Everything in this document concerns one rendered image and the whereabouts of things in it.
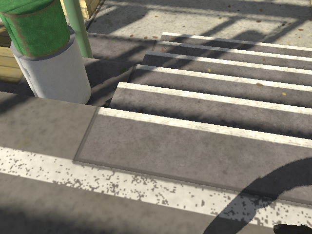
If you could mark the robot right hand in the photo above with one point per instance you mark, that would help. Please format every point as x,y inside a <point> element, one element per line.
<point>291,229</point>

